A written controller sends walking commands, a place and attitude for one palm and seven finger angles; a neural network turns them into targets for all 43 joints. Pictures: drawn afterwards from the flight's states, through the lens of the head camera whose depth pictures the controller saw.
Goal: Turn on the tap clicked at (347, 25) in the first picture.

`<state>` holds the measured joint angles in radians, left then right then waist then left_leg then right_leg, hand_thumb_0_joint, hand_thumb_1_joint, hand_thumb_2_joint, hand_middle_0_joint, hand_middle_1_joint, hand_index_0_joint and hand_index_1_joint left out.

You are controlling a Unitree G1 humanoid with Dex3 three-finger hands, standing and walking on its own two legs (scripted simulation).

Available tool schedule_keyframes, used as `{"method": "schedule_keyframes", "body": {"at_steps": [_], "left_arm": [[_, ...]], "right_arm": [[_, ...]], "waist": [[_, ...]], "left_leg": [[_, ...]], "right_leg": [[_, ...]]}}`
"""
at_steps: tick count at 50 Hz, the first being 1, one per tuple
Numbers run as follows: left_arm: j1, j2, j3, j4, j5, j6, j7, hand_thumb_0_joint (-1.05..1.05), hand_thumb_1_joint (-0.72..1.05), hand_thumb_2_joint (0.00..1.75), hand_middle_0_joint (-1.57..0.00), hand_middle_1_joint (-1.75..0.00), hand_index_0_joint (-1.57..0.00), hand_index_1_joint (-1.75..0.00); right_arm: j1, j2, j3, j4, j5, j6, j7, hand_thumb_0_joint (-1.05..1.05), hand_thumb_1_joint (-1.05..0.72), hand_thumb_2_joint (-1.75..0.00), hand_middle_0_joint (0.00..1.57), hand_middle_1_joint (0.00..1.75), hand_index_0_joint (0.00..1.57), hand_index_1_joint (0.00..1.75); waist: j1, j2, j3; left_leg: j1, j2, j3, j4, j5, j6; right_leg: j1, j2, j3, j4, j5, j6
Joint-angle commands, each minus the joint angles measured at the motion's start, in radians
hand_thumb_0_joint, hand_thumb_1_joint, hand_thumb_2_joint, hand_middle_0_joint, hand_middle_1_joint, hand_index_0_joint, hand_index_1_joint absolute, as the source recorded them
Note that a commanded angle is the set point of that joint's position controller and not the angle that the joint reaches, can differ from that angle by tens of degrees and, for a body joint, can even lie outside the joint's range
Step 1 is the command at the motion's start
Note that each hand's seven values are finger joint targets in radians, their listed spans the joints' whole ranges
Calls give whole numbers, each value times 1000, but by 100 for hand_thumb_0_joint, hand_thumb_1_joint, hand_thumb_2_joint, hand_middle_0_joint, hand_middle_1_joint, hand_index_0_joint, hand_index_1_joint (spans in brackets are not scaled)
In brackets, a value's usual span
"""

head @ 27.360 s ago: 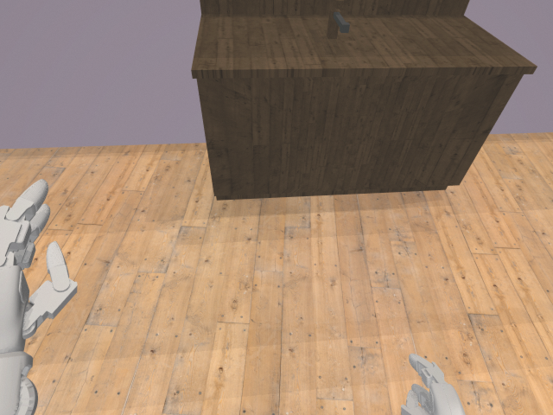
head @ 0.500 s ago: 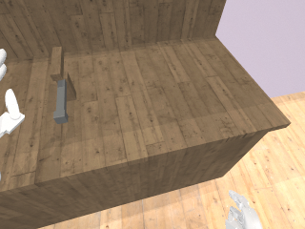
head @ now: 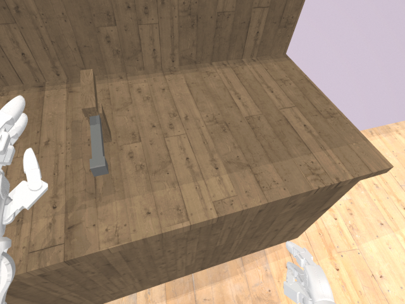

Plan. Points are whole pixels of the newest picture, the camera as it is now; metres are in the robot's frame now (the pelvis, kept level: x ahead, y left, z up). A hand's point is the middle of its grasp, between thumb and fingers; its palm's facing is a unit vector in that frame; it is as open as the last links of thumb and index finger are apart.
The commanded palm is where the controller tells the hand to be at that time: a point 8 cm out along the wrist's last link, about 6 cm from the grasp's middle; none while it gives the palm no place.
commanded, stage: come to a stop and stand still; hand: left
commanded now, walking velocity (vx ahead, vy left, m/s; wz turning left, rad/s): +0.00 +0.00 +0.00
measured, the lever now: (99, 166) +0.34 +0.25 +0.06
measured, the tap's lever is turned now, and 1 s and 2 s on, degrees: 0 0 0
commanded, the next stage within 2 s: look again from close up in 0.16 s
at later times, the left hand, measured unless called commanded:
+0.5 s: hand (55, 197) +0.21 +0.23 +0.16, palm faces +0.37 -0.85 -0.37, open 7.5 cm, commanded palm +0.15 +0.27 +0.18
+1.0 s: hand (39, 171) +0.23 +0.25 +0.19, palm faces +0.46 -0.79 -0.40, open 7.5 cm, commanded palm +0.14 +0.25 +0.18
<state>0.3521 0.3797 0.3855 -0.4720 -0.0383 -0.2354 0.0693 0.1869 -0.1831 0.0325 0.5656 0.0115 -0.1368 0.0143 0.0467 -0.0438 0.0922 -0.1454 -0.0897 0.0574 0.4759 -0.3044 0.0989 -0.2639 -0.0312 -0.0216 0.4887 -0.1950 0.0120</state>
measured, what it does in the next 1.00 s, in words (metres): stands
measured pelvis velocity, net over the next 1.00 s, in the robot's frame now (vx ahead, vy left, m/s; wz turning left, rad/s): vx -0.02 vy -0.03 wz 0.00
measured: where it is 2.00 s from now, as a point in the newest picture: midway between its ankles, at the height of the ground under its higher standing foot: outside the picture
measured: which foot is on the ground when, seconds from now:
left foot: down 0.00-1.00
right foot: down 0.00-1.00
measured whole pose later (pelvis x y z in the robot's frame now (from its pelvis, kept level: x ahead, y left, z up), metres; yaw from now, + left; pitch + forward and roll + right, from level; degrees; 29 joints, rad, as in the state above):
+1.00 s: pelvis -0.02 -0.03 +0.00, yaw +0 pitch -1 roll -1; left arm 0.19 0.46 0.45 -0.28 -0.05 -0.27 0.07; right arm 0.23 -0.21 0.02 0.59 0.01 -0.16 0.01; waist 0.04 -0.02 0.07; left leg -0.20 -0.04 0.04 0.49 -0.28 0.06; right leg -0.28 0.01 -0.04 0.43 -0.13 -0.02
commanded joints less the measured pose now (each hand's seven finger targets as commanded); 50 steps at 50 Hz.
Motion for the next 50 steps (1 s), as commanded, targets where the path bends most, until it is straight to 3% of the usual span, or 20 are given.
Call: {"method": "schedule_keyframes", "body": {"at_steps": [1,6,14,17,18,22,23,27,28,30,32,39,42,43,44,45,46,47,49,50], "left_arm": [[-75,146,70,-172,5,-49,11,0,90,90,-20,-30,-20,-30],[-82,158,78,-198,0,-50,15,0,90,90,-20,-30,-20,-30],[-43,150,64,-220,-8,-52,24,0,90,90,-20,-30,-20,-30],[-21,173,96,-206,-8,-47,32,0,90,90,-20,-30,-20,-30],[-9,122,50,-171,-16,-48,26,0,90,90,-20,-30,-20,-30],[-18,168,87,-189,-14,-45,35,0,90,90,-20,-30,-20,-30],[-12,120,44,-160,-19,-48,29,0,90,90,-20,-30,-20,-30],[-25,176,86,-195,-11,-47,40,0,90,90,-20,-30,-20,-30],[-17,125,43,-166,-17,-48,34,0,90,90,-20,-30,-20,-30],[-38,150,56,-186,-12,-48,36,0,90,90,-20,-30,-20,-30],[-27,178,86,-193,-9,-47,43,0,90,90,-20,-30,-20,-30],[-9,150,58,-151,-14,-43,39,0,90,90,-20,-30,-20,-30],[-30,172,70,-189,-8,-43,43,0,90,90,-20,-30,-20,-30],[-27,134,40,-169,-11,-45,41,0,90,90,-20,-30,-20,-30],[-1078,983,637,-434,163,-144,50,0,90,90,-20,-30,-20,-30],[-499,325,233,171,41,-105,1,0,90,90,-20,-30,-20,-30],[-187,191,131,183,3,-96,-11,0,90,90,-20,-30,-20,-30],[-81,53,14,90,-34,-99,-21,0,90,90,-20,-30,-20,-30],[-36,95,14,-92,-28,-110,-6,0,90,90,-20,-30,-20,-30],[7,111,23,-122,-27,-109,3,0,90,90,-20,-30,-20,-30]], "right_arm": [[-46,-134,-57,-156,4,-32,-9,0,-90,-90,20,30,20,30],[-59,-135,-57,-169,4,-20,-16,0,-90,-90,20,30,20,30],[-59,-135,-56,-166,5,-15,-26,0,-90,-90,20,30,20,30],[-80,-130,-52,-165,13,-17,-30,0,-90,-90,20,30,20,30],[-63,-132,-50,-162,5,-9,-33,0,-90,-90,20,30,20,30],[-83,-133,-53,-164,15,-14,-39,0,-90,-90,20,30,20,30],[-67,-137,-51,-160,6,-9,-42,0,-90,-90,20,30,20,30],[-82,-136,-53,-160,14,-20,-46,0,-90,-90,20,30,20,30],[-70,-137,-50,-161,6,-16,-47,0,-90,-90,20,30,20,30],[-61,-142,-59,-158,7,-25,-49,0,-90,-90,20,30,20,30],[-77,-139,-55,-154,13,-29,-49,0,-90,-90,20,30,20,30],[-55,-143,-59,-149,7,-34,-50,0,-90,-90,20,30,20,30],[-71,-143,-55,-143,15,-41,-49,0,-90,-90,20,30,20,30],[-56,-144,-53,-142,5,-39,-50,0,-90,-90,20,30,20,30],[98,-182,-43,-100,-58,-89,-47,0,-90,-90,20,30,20,30],[-25,-54,-8,-76,-12,-79,-46,0,-90,-90,20,30,20,30],[8,-118,-56,-126,-4,-100,-49,0,-90,-90,20,30,20,30],[-14,-123,-63,-132,12,-103,-18,0,-90,-90,20,30,20,30],[-13,-146,-67,-146,10,-92,5,0,-90,-90,20,30,20,30],[-17,-145,-68,-147,12,-94,8,0,-90,-90,20,30,20,30]], "waist": [[-18,138,-153],[-20,110,-178],[-24,149,-220],[-22,112,-216],[-24,93,-208],[-24,90,-199],[-25,89,-188],[-23,100,-184],[-24,77,-174],[-24,80,-170],[-24,99,-181],[-27,46,-162],[-28,98,-167],[-29,84,-172],[-38,24,-17],[-28,68,-226],[22,148,-192],[0,270,-223],[-1,202,-206],[4,117,-194]], "left_leg": [[-11,235,-149,-120,564,-158],[-42,212,-142,-103,498,-171],[-50,186,-136,-100,454,-167],[-54,185,-128,-109,392,-159],[-67,181,-131,-109,357,-153],[-77,176,-130,-122,279,-140],[-89,174,-133,-127,249,-134],[-98,176,-134,-144,164,-116],[-106,176,-138,-145,143,-107],[-109,175,-138,-144,118,-99],[-104,171,-136,-146,111,-96],[-107,161,-136,-121,80,-73],[-89,167,-137,-134,99,-77],[-98,170,-142,-140,100,-77],[-273,174,-75,-53,132,-55],[-140,153,-130,-93,173,-53],[-86,141,-91,-82,138,-78],[-43,139,-59,-78,181,-90],[-173,166,-105,-131,127,-80],[-199,169,-112,-139,101,-72]], "right_leg": [[78,-6,-19,18,19,-31],[151,-15,-5,-33,141,-43],[196,-30,15,-43,256,-51],[193,-32,23,-54,244,-46],[185,-36,21,-68,232,-47],[188,-43,50,-82,225,-47],[175,-45,44,-91,196,-48],[174,-45,66,-104,144,-44],[164,-47,65,-116,121,-46],[162,-48,83,-121,110,-47],[164,-48,88,-127,101,-47],[124,-65,122,-176,28,-50],[118,-58,114,-162,42,-50],[131,-53,102,-153,45,-48],[63,-4,73,-137,60,37],[70,-78,55,-102,1,-53],[110,-55,181,-132,59,-59],[141,-55,116,-80,136,-69],[241,-44,88,-31,115,-52],[253,-39,81,-31,101,-42]]}}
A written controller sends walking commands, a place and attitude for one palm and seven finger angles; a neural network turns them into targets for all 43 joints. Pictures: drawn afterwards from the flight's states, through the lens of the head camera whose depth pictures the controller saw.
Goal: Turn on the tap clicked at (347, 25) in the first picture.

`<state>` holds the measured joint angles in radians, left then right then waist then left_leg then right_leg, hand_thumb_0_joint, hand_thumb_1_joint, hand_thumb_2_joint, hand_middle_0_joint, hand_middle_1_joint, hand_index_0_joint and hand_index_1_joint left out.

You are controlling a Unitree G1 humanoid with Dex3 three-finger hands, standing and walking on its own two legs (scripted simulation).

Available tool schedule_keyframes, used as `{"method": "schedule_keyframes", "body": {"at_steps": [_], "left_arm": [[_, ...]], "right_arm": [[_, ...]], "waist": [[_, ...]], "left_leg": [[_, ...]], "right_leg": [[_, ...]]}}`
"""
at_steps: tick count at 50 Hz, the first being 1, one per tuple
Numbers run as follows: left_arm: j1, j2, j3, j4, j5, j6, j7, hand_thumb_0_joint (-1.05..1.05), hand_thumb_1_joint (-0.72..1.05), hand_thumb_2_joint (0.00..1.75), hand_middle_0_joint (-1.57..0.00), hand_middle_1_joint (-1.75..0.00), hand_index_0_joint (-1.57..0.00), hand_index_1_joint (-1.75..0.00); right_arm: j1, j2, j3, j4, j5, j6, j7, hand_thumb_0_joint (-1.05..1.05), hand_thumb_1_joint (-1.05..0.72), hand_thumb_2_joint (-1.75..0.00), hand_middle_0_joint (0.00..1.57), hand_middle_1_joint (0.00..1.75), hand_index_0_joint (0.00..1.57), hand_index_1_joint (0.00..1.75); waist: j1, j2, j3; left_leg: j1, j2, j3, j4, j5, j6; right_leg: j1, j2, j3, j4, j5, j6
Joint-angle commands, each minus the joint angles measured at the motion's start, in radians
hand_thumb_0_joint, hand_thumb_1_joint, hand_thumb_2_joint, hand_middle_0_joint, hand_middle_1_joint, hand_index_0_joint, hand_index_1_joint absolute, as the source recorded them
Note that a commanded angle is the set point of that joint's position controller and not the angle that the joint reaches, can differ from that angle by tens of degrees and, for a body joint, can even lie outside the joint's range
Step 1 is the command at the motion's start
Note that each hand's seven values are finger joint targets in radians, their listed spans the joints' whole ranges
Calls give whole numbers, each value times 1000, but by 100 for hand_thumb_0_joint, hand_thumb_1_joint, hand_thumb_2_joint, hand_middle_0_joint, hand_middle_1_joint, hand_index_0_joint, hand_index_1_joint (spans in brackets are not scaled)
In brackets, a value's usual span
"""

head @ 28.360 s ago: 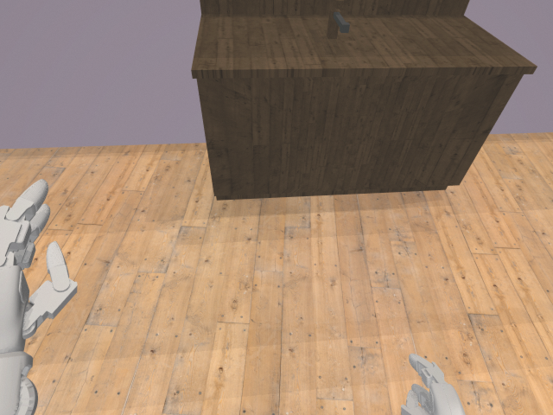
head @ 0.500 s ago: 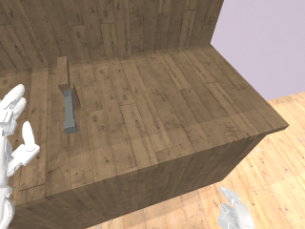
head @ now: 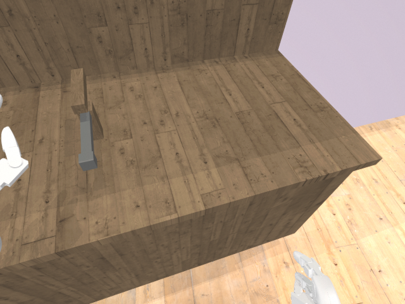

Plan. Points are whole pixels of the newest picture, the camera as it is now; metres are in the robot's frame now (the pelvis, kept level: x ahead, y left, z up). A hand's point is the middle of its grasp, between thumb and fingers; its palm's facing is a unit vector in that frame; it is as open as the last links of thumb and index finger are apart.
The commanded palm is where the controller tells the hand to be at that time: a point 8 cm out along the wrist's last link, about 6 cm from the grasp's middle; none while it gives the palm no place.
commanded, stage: come to a stop and stand still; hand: left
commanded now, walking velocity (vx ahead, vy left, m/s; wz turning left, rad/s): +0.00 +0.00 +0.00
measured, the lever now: (88, 161) +0.35 +0.28 +0.05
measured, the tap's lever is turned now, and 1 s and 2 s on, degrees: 0 0 0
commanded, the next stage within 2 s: look again from close up in 0.54 s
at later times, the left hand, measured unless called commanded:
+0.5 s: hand (43, 183) +0.23 +0.26 +0.17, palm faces +0.39 -0.86 -0.32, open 7.5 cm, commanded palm +0.17 +0.29 +0.18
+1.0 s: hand (36, 191) +0.22 +0.27 +0.16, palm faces +0.38 -0.86 -0.35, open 7.5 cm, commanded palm +0.16 +0.30 +0.18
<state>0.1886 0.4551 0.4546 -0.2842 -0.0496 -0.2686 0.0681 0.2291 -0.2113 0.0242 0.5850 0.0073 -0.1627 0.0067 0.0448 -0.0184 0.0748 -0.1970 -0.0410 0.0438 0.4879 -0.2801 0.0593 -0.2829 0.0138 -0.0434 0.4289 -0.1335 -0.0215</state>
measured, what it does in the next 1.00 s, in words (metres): stands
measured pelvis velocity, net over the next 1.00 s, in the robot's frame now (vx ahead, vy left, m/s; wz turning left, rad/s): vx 0.01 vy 0.02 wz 0.01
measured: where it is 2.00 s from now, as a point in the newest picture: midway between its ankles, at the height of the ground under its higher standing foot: outside the picture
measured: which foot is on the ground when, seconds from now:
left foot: down 0.00-1.00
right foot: down 0.00-1.00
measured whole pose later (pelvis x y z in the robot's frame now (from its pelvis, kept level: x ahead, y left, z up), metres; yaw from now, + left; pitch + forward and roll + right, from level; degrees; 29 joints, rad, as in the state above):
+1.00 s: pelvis +0.01 +0.02 +0.00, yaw +1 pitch -2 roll -1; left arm 0.41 0.36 0.35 -0.47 -0.05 -0.22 0.09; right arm 0.22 -0.19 0.02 0.58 0.01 -0.12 -0.01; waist 0.02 -0.03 0.08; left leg -0.15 -0.06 0.04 0.46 -0.28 0.08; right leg -0.23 -0.01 -0.05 0.41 -0.14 0.01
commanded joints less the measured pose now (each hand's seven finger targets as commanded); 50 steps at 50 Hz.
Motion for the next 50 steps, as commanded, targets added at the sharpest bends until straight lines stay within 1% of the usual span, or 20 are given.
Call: {"method": "schedule_keyframes", "body": {"at_steps": [1,4,6,7,8,12,13,17,18,22,23,27,28,32,38,42,43,47,48,50], "left_arm": [[190,53,-28,-319,-15,-74,12,0,90,90,-20,-30,-20,-30],[178,109,49,-326,-20,-70,28,0,90,90,-20,-30,-20,-30],[131,135,81,-338,-19,-78,31,0,90,90,-20,-30,-20,-30],[87,181,114,-380,-17,-79,36,0,90,90,-20,-30,-20,-30],[88,142,87,-350,-19,-79,32,0,90,90,-20,-30,-20,-30],[69,103,40,-393,-17,-71,30,0,90,90,-20,-30,-20,-30],[80,68,9,-365,-19,-68,28,0,90,90,-20,-30,-20,-30],[110,61,3,-374,-9,-53,36,0,90,90,-20,-30,-20,-30],[127,34,-19,-337,-10,-48,34,0,90,90,-20,-30,-20,-30],[128,79,24,-372,-5,-40,42,0,90,90,-20,-30,-20,-30],[133,44,-8,-351,-9,-39,37,0,90,90,-20,-30,-20,-30],[97,88,21,-424,-3,-37,42,0,90,90,-20,-30,-20,-30],[105,56,-6,-397,-5,-37,39,0,90,90,-20,-30,-20,-30],[95,75,3,-442,-1,-33,43,0,90,90,-20,-30,-20,-30],[147,43,-15,-376,-5,-24,39,0,90,90,-20,-30,-20,-30],[141,80,16,-411,1,-23,44,0,90,90,-20,-30,-20,-30],[155,47,-12,-375,-5,-23,40,0,90,90,-20,-30,-20,-30],[140,82,15,-418,1,-25,46,0,90,90,-20,-30,-20,-30],[139,47,-17,-393,-2,-26,41,0,90,90,-20,-30,-20,-30],[132,70,2,-404,2,-27,44,0,90,90,-20,-30,-20,-30]], "right_arm": [[-60,-119,-60,-168,16,-70,16,0,-90,-90,20,30,20,30],[-84,-117,-59,-170,18,-65,-1,0,-90,-90,20,30,20,30],[-87,-116,-60,-166,14,-68,-18,0,-90,-90,20,30,20,30],[-110,-115,-54,-161,15,-66,-21,0,-90,-90,20,30,20,30],[-102,-107,-54,-158,12,-64,-27,0,-90,-90,20,30,20,30],[-113,-100,-50,-151,17,-74,-24,0,-90,-90,20,30,20,30],[-97,-104,-51,-145,12,-70,-24,0,-90,-90,20,30,20,30],[-113,-108,-55,-142,16,-64,-16,0,-90,-90,20,30,20,30],[-98,-108,-53,-141,9,-52,-17,0,-90,-90,20,30,20,30],[-122,-106,-53,-157,15,-35,-21,0,-90,-90,20,30,20,30],[-113,-106,-51,-158,9,-27,-25,0,-90,-90,20,30,20,30],[-127,-103,-49,-172,14,-26,-28,0,-90,-90,20,30,20,30],[-115,-105,-48,-170,7,-22,-30,0,-90,-90,20,30,20,30],[-121,-108,-51,-173,14,-30,-27,0,-90,-90,20,30,20,30],[-103,-111,-52,-164,7,-17,-28,0,-90,-90,20,30,20,30],[-121,-108,-54,-167,15,-18,-30,0,-90,-90,20,30,20,30],[-109,-110,-50,-164,7,-11,-31,0,-90,-90,20,30,20,30],[-119,-109,-53,-166,16,-19,-33,0,-90,-90,20,30,20,30],[-109,-111,-51,-162,8,-15,-34,0,-90,-90,20,30,20,30],[-101,-114,-59,-165,9,-20,-35,0,-90,-90,20,30,20,30]], "waist": [[6,28,-162],[0,-74,-162],[-7,-44,-165],[-11,15,-173],[-13,31,-176],[-16,92,-201],[-18,69,-194],[-17,73,-186],[-20,43,-175],[-19,62,-166],[-22,56,-155],[-19,113,-153],[-22,93,-155],[-19,120,-168],[-22,49,-171],[-20,79,-163],[-21,70,-156],[-19,80,-149],[-22,74,-140],[-19,79,-139]], "left_leg": [[-167,117,-105,-160,60,-33],[-136,120,-115,-154,89,-38],[-109,113,-118,-138,110,-42],[-82,111,-110,-134,136,-43],[-86,113,-114,-126,150,-42],[-6,103,-93,-87,271,-59],[-16,107,-98,-88,270,-61],[-14,111,-93,-97,295,-70],[-37,114,-99,-103,279,-69],[-51,115,-105,-122,254,-72],[-70,116,-111,-131,235,-70],[-72,122,-110,-148,217,-70],[-80,122,-116,-151,217,-69],[-58,123,-111,-152,247,-84],[-65,121,-120,-150,271,-95],[-68,124,-116,-160,236,-95],[-96,121,-123,-169,206,-90],[-93,123,-120,-173,153,-82],[-109,121,-128,-186,135,-81],[-122,129,-130,-184,122,-76]], "right_leg": [[270,-78,99,23,20,-3],[242,-73,73,21,36,7],[223,-83,92,14,58,2],[212,-78,87,30,81,3],[216,-88,79,27,91,0],[206,-85,97,26,192,-9],[208,-92,86,16,185,-8],[217,-78,87,16,207,-6],[223,-83,75,6,194,-5],[233,-76,80,2,184,-4],[232,-78,70,-4,162,-3],[244,-68,68,4,156,1],[246,-68,62,1,148,1],[249,-61,60,12,164,2],[258,-63,45,-2,169,4],[257,-64,51,-3,154,5],[264,-65,46,-10,131,7],[257,-65,58,-12,112,6],[254,-62,52,-13,88,7],[273,-68,61,-11,100,6]]}}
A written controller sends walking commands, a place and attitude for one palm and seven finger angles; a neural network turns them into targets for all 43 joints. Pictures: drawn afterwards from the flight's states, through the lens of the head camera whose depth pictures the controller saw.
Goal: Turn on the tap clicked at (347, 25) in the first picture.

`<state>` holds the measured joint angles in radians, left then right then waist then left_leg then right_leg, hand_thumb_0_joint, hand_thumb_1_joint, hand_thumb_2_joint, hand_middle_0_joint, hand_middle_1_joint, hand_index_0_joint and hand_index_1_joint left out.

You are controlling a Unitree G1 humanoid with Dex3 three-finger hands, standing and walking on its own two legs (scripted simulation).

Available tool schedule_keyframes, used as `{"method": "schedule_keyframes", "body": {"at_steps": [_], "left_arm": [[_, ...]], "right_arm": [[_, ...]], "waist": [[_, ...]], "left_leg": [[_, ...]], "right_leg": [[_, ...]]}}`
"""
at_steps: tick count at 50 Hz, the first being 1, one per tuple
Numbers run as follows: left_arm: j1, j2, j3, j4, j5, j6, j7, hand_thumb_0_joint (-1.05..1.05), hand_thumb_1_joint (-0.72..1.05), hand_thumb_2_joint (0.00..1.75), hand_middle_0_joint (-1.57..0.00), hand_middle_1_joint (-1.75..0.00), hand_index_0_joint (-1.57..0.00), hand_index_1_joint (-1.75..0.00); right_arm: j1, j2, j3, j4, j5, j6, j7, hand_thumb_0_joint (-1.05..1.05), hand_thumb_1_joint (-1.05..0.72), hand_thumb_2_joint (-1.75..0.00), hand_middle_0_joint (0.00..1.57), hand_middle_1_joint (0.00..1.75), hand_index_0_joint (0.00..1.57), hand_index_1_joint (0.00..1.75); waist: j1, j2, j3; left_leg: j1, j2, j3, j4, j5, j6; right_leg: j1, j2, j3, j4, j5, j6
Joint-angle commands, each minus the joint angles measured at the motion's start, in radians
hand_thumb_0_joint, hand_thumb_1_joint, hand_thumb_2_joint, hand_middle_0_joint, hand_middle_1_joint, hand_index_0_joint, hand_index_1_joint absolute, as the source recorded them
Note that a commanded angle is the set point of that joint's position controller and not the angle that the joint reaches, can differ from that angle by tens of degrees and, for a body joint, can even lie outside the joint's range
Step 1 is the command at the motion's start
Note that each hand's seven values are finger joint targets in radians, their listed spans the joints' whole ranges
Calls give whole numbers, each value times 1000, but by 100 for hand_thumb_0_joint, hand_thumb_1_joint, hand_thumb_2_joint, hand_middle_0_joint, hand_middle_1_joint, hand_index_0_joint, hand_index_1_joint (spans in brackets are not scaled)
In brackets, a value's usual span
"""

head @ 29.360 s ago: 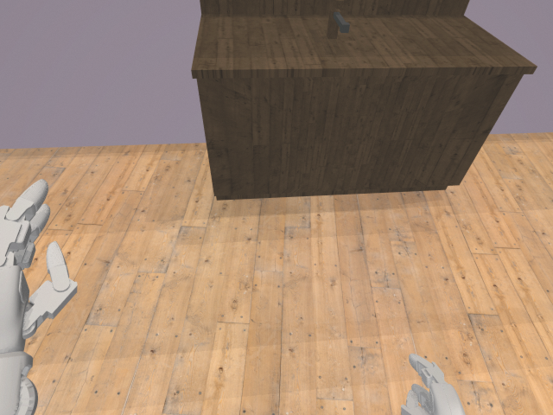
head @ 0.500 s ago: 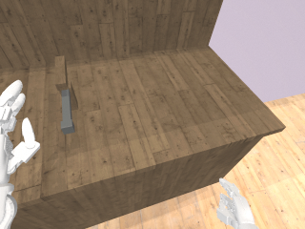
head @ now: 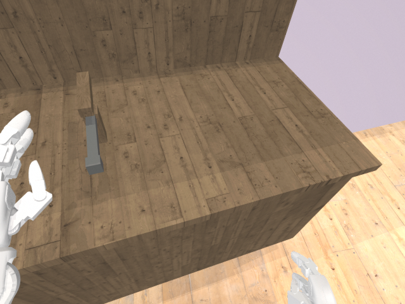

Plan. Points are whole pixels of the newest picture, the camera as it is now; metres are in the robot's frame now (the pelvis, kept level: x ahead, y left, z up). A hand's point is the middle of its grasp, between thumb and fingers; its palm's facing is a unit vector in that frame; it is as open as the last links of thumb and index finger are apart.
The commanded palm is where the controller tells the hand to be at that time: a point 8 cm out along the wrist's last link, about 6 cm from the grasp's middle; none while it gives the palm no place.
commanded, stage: turn the palm inward beside the body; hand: left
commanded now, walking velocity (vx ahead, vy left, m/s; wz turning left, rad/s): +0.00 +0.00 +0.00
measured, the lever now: (94, 164) +0.35 +0.26 +0.05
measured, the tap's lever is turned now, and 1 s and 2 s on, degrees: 0 0 0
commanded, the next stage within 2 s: none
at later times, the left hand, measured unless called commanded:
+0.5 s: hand (34, 229) +0.17 +0.24 +0.16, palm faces +0.57 -0.77 -0.29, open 7.5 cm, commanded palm +0.13 +0.26 +0.16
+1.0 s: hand (72, 232) +0.19 +0.21 +0.13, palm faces +0.51 -0.82 -0.27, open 7.5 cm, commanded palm +0.13 +0.24 +0.15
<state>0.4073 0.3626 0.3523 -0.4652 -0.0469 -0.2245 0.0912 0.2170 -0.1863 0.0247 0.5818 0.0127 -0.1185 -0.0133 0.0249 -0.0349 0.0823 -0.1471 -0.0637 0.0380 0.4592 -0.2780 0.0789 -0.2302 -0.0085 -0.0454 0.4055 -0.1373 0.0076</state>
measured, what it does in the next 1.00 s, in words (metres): shifts its weight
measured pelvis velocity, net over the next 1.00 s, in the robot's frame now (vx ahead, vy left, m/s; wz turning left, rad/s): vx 0.01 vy -0.07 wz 0.08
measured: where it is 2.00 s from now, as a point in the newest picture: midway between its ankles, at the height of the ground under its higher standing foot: outside the picture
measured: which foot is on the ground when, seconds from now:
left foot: down 0.00-1.00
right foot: down 0.00-1.00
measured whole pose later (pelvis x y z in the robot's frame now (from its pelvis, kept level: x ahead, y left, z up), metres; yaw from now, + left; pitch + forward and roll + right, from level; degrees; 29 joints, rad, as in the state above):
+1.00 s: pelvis +0.01 -0.07 -0.03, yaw +5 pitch +4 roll +0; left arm 0.47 0.32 0.36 -0.40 -0.22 -0.07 0.07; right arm 0.21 -0.29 -0.02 0.67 0.04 -0.18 -0.07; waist 0.07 0.05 -0.06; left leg -0.40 -0.03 -0.07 0.74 -0.41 -0.01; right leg -0.45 0.04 -0.12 0.72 -0.34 -0.09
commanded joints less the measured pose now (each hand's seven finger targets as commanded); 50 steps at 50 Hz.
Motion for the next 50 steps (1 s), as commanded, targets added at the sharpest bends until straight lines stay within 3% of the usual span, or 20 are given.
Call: {"method": "schedule_keyframes", "body": {"at_steps": [1,2,3,4,5,6,7,10,11,14,16,17,18,21,26,29,32,37,43,50], "left_arm": [[-85,156,99,-220,1,-72,21,0,90,90,-20,-30,-20,-30],[-1025,941,318,-629,56,-218,37,0,90,90,-20,-30,-20,-30],[-715,517,353,-95,130,-11,24,0,90,90,-20,-30,-20,-30],[-427,309,143,90,-27,94,-4,0,90,90,-20,-30,-20,-30],[-456,308,215,27,-106,157,-53,0,90,90,-20,-30,-20,-30],[-299,221,174,38,-162,231,-111,0,90,90,-20,-30,-20,-30],[-126,96,98,67,-189,307,-160,0,90,90,-20,-30,-20,-30],[-82,120,19,-119,-107,349,-199,0,90,90,-20,-30,-20,-30],[-73,119,21,-151,-99,316,-190,0,90,90,-20,-30,-20,-30],[-145,247,188,-229,-121,125,-101,0,90,90,-20,-30,-20,-30],[-203,283,235,-256,-119,6,-22,0,90,90,-20,-30,-20,-30],[-253,352,287,-279,-105,-20,23,0,90,90,-20,-30,-20,-30],[-278,294,231,-248,-89,-36,52,0,90,90,-20,-30,-20,-30],[-329,249,155,-74,-73,8,63,0,90,90,-20,-30,-20,-30],[-409,240,21,-25,-82,189,-25,0,90,90,-20,-30,-20,-30],[-345,271,85,-31,-100,226,-30,0,90,90,-20,-30,-20,-30],[-216,330,221,-56,-135,204,-6,0,90,90,-20,-30,-20,-30],[-64,269,248,-96,-175,149,19,0,90,90,-20,-30,-20,-30],[-44,175,152,-135,-183,116,-7,0,90,90,-20,-30,-20,-30],[-4,144,97,-185,-169,43,-3,0,90,90,-20,-30,-20,-30]], "right_arm": [[-86,-139,-61,-162,5,-66,-14,0,-90,-90,20,30,20,30],[107,-246,137,-296,62,-37,-84,0,-90,-90,20,30,20,30],[-84,-155,-53,-132,-78,-37,-82,0,-90,-90,20,30,20,30],[-56,-210,-62,-170,-55,-40,-20,0,-90,-90,20,30,20,30],[-25,-265,-74,-132,-49,-46,2,0,-90,-90,20,30,20,30],[-36,-245,-71,-116,-27,-42,5,0,-90,-90,20,30,20,30],[-110,-228,-51,-127,8,-38,28,0,-90,-90,20,30,20,30],[-166,-234,-57,-148,5,-16,58,0,-90,-90,20,30,20,30],[-171,-226,-55,-156,1,-10,59,0,-90,-90,20,30,20,30],[-194,-217,-59,-174,-14,-6,37,0,-90,-90,20,30,20,30],[-194,-192,-59,-165,-21,-10,19,0,-90,-90,20,30,20,30],[-198,-181,-48,-153,-7,-13,16,0,-90,-90,20,30,20,30],[-181,-158,-47,-145,-13,-18,11,0,-90,-90,20,30,20,30],[-190,-179,-36,-107,0,-25,-14,0,-90,-90,20,30,20,30],[-237,-185,-19,-122,21,-31,-65,0,-90,-90,20,30,20,30],[-237,-171,-26,-119,27,-32,-73,0,-90,-90,20,30,20,30],[-249,-156,-37,-98,30,-31,-63,0,-90,-90,20,30,20,30],[-223,-150,-54,-82,33,-42,-48,0,-90,-90,20,30,20,30],[-142,-174,-65,-86,34,-90,-54,0,-90,-90,20,30,20,30],[-102,-179,-62,-86,28,-162,-64,0,-90,-90,20,30,20,30]], "waist": [[0,98,-145],[-108,473,-148],[88,295,-377],[45,217,-325],[61,152,-324],[67,159,-324],[77,86,-286],[59,38,-208],[46,3,-196],[40,-22,-245],[49,60,-263],[52,160,-240],[50,211,-257],[4,169,-171],[3,109,-174],[27,11,-185],[66,-5,-201],[65,26,-232],[26,12,-299],[38,55,-319]], "left_leg": [[-175,150,-123,-156,105,-94],[-425,167,-247,-125,-10,-53],[-67,104,-180,-44,265,-144],[-23,82,-151,-8,617,-186],[55,93,-141,42,714,-184],[123,101,-122,32,794,-190],[123,112,-119,-5,820,-201],[10,104,-106,17,643,-136],[-31,97,-112,15,506,-129],[-113,66,-126,18,143,-118],[-156,57,-122,39,5,-103],[-169,57,-116,30,-86,-102],[-189,46,-115,41,-122,-94],[-261,36,-105,91,-246,-56],[-300,30,-77,169,-194,-50],[-341,57,-87,213,-142,-69],[-375,83,-108,245,-118,-92],[-385,95,-111,251,-68,-88],[-352,78,-98,249,70,-65],[-263,59,-92,199,176,-40]], "right_leg": [[220,-47,67,12,97,-25],[248,60,63,273,-191,37],[105,7,48,194,-106,-66],[25,24,-43,134,4,-82],[-30,28,-22,113,105,-65],[-20,26,-21,108,136,-61],[-24,38,-31,120,90,-59],[-79,35,-61,130,105,-34],[-97,43,-70,142,65,-34],[-119,64,-55,177,-75,-37],[-134,55,-31,194,-166,-38],[-149,55,-9,190,-213,-42],[-143,39,-6,183,-231,-46],[-194,15,14,151,-298,-34],[-120,-53,142,38,-491,-25],[-69,-105,237,-12,-547,1],[-8,-153,308,-15,-494,27],[16,-160,288,44,-272,37],[20,-129,202,139,87,38],[-27,-50,54,188,98,-6]]}}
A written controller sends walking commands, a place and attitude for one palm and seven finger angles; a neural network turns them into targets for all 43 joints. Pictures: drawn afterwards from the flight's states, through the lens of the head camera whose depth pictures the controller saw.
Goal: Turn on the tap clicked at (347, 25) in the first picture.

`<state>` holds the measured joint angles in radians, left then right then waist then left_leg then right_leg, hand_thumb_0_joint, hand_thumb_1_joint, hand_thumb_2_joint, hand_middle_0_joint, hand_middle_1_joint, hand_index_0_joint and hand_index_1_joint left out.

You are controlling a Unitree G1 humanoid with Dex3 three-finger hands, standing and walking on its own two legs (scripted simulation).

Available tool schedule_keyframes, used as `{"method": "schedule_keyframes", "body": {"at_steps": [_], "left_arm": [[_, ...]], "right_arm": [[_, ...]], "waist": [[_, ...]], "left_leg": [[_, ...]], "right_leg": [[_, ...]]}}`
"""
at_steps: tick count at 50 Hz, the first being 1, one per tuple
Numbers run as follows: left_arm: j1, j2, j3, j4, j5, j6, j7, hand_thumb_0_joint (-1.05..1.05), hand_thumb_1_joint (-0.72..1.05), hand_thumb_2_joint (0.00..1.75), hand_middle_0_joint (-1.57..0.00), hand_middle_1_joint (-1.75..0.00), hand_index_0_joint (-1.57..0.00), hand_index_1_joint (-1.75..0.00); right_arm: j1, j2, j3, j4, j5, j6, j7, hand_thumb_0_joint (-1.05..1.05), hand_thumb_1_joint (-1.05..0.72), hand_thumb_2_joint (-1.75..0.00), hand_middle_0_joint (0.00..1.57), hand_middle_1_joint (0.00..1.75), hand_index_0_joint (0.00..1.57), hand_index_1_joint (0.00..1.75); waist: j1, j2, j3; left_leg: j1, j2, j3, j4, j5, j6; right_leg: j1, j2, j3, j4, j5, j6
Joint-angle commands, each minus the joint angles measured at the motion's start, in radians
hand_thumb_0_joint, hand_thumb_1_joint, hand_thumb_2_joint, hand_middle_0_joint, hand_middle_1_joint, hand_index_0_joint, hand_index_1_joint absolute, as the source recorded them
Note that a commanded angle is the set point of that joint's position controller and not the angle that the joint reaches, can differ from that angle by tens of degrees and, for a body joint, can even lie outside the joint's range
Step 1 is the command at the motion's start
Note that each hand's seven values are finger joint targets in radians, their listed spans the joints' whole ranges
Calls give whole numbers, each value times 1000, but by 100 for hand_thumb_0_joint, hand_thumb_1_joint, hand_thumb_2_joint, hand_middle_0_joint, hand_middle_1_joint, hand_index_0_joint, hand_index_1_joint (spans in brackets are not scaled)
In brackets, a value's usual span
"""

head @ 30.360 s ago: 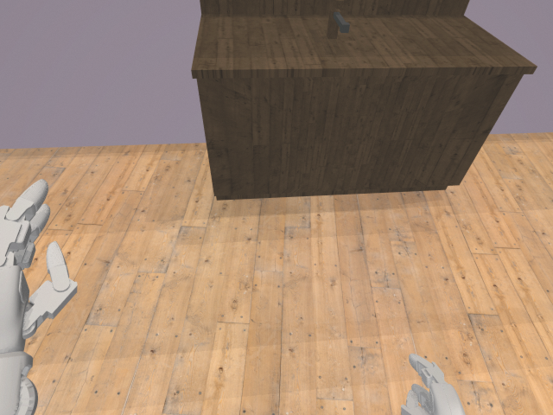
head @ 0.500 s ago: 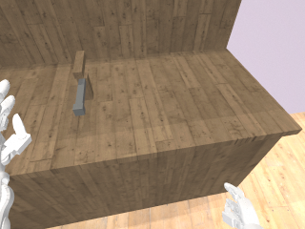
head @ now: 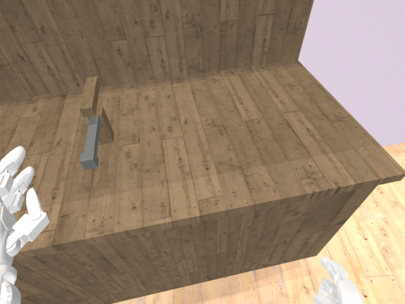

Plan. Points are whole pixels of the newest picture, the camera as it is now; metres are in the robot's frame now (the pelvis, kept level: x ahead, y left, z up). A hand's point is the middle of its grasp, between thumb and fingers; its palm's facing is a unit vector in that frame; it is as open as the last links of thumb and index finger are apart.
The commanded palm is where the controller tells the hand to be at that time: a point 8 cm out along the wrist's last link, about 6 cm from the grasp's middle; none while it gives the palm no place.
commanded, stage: turn the palm inward beside the body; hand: left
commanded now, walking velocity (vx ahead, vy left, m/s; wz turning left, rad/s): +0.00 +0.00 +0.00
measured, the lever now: (89, 160) +0.37 +0.30 +0.08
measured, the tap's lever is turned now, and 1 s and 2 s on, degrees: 0 0 0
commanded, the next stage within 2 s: reach beside the lever's end, fingers flat in 1.24 s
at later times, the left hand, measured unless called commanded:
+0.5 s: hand (40, 232) +0.18 +0.26 +0.14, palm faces +0.46 -0.87 -0.17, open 7.5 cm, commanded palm +0.12 +0.30 +0.16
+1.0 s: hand (52, 234) +0.18 +0.24 +0.14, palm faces +0.47 -0.87 -0.14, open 7.5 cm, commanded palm +0.12 +0.29 +0.15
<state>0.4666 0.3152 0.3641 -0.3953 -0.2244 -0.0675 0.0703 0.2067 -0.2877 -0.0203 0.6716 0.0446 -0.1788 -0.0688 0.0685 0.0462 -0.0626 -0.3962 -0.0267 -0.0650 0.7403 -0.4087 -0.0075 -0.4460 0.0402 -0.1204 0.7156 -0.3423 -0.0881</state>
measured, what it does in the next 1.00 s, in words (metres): stands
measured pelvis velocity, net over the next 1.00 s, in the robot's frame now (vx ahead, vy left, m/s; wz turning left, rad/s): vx -0.01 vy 0.01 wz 0.01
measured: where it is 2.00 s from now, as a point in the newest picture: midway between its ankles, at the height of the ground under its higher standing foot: outside the picture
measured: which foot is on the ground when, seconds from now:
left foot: down 0.00-1.00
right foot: down 0.00-1.00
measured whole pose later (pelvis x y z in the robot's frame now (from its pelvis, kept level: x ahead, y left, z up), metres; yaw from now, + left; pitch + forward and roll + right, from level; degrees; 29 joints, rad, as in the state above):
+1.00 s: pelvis -0.01 +0.01 +0.01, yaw +0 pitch +1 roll +0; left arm 0.53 0.22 0.19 -0.52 -0.23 0.10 0.21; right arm 0.19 -0.25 0.05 0.63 0.04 -0.20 -0.09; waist 0.08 0.06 -0.06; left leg -0.33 -0.04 -0.07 0.69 -0.37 0.01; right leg -0.37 0.03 -0.12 0.65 -0.30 -0.07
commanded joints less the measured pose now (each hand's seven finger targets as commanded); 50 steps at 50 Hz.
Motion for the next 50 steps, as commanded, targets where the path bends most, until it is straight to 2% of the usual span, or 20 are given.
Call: {"method": "schedule_keyframes", "body": {"at_steps": [1,2,5,7,10,11,12,16,22,23,24,27,28,32,33,37,41,44,47,50], "left_arm": [[-48,190,92,-252,7,-115,24,0,90,90,-20,-30,-20,-30],[-28,203,112,-254,16,-112,37,0,90,90,-20,-30,-20,-30],[-1,149,67,-261,11,-93,49,0,90,90,-20,-30,-20,-30],[16,141,70,-248,14,-66,60,0,90,90,-20,-30,-20,-30],[5,99,15,-263,5,-32,59,0,90,90,-20,-30,-20,-30],[1,103,13,-268,6,-21,62,0,90,90,-20,-30,-20,-30],[-8,105,10,-282,20,-13,69,0,90,90,-20,-30,-20,-30],[-30,85,-26,-285,17,11,81,0,90,90,-20,-30,-20,-30],[-34,87,-34,-328,35,10,107,0,90,90,-20,-30,-20,-30],[-33,63,-61,-323,33,14,108,0,90,90,-20,-30,-20,-30],[-20,62,-60,-321,27,14,109,0,90,90,-20,-30,-20,-30],[4,66,-49,-322,24,24,117,0,90,90,-20,-30,-20,-30],[-3,43,-75,-332,23,25,117,0,90,90,-20,-30,-20,-30],[25,54,-65,-346,25,33,129,0,90,90,-20,-30,-20,-30],[15,33,-86,-361,26,32,132,0,90,90,-20,-30,-20,-30],[17,48,-60,-340,15,48,145,0,90,90,-20,-30,-20,-30],[7,20,-85,-326,-9,77,140,0,90,90,-20,-30,-20,-30],[-1,29,-86,-350,4,90,144,0,90,90,-20,-30,-20,-30],[6,50,-68,-354,15,94,152,0,90,90,-20,-30,-20,-30],[2,27,-85,-349,4,92,150,0,90,90,-20,-30,-20,-30]], "right_arm": [[-93,-78,-17,-176,-5,-107,-8,0,-90,-90,20,30,20,30],[-110,-73,-10,-177,-1,-110,-7,0,-90,-90,20,30,20,30],[-96,-72,-6,-190,-5,-115,-5,0,-90,-90,20,30,20,30],[-116,-68,4,-192,-1,-113,-6,0,-90,-90,20,30,20,30],[-107,-71,6,-204,-3,-109,-8,0,-90,-90,20,30,20,30],[-107,-74,8,-205,-3,-108,-10,0,-90,-90,20,30,20,30],[-129,-68,16,-206,-1,-106,-11,0,-90,-90,20,30,20,30],[-128,-69,23,-213,-7,-101,-18,0,-90,-90,20,30,20,30],[-151,-59,33,-210,-8,-100,-20,0,-90,-90,20,30,20,30],[-147,-56,33,-211,-9,-97,-18,0,-90,-90,20,30,20,30],[-145,-58,34,-214,-10,-99,-18,0,-90,-90,20,30,20,30],[-161,-59,33,-212,-8,-98,-20,0,-90,-90,20,30,20,30],[-147,-59,33,-214,-10,-95,-19,0,-90,-90,20,30,20,30],[-153,-61,34,-215,-9,-97,-20,0,-90,-90,20,30,20,30],[-144,-58,31,-218,-10,-95,-19,0,-90,-90,20,30,20,30],[-157,-60,32,-212,-7,-92,-23,0,-90,-90,20,30,20,30],[-159,-63,32,-213,-7,-90,-28,0,-90,-90,20,30,20,30],[-159,-59,33,-213,-3,-90,-27,0,-90,-90,20,30,20,30],[-163,-59,34,-210,-4,-88,-29,0,-90,-90,20,30,20,30],[-156,-59,33,-214,-8,-88,-27,0,-90,-90,20,30,20,30]], "waist": [[0,-8,-171],[13,6,-149],[14,9,-159],[19,7,-119],[8,-34,-106],[9,-36,-104],[12,6,-84],[4,-36,-62],[11,11,-67],[7,31,-70],[8,2,-60],[14,5,-60],[6,-10,-74],[15,17,-57],[9,11,-71],[14,-5,-50],[8,-38,-54],[12,7,-54],[16,-14,-47],[11,-27,-53]], "left_leg": [[-8,22,12,-89,318,45],[-3,20,12,-97,326,43],[14,20,11,-114,353,38],[15,23,7,-124,351,33],[17,28,2,-138,332,30],[19,28,-2,-143,318,30],[29,27,-4,-148,310,28],[12,28,-18,-164,227,31],[18,23,-20,-170,192,28],[16,23,-21,-171,170,27],[8,24,-26,-173,168,27],[6,23,-22,-169,175,30],[8,22,-22,-168,180,30],[6,23,-28,-172,191,21],[14,23,-24,-170,202,23],[1,23,-24,-170,172,27],[-3,21,-23,-167,164,37],[6,20,-21,-173,157,35],[8,20,-20,-175,162,37],[10,19,-16,-167,175,41]], "right_leg": [[188,-94,120,-120,304,84],[180,-84,107,-118,289,73],[170,-72,74,-114,281,68],[157,-67,67,-118,267,64],[151,-64,58,-131,237,67],[145,-62,57,-133,213,68],[129,-59,59,-136,191,64],[120,-59,62,-161,99,69],[121,-58,66,-166,55,63],[112,-60,66,-169,36,63],[121,-59,64,-170,39,62],[130,-60,69,-176,44,62],[131,-60,64,-172,51,64],[132,-57,62,-166,58,59],[134,-59,60,-165,70,60],[136,-60,67,-180,43,63],[155,-67,81,-202,43,69],[159,-69,82,-206,32,65],[163,-67,85,-210,34,67],[170,-70,89,-214,55,71]]}}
